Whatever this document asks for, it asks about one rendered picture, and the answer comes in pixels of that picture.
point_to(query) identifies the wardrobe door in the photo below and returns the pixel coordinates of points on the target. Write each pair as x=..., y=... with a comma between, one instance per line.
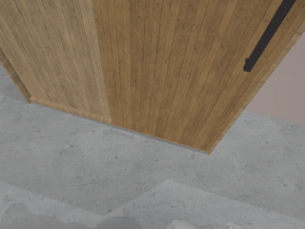
x=53, y=46
x=174, y=69

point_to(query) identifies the handle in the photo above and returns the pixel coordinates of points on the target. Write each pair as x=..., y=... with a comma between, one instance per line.
x=268, y=34

